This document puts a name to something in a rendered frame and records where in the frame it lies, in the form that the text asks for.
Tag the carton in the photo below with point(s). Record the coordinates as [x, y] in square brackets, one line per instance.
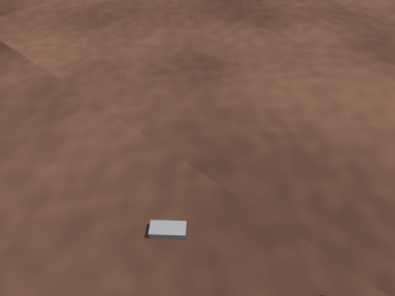
[167, 229]

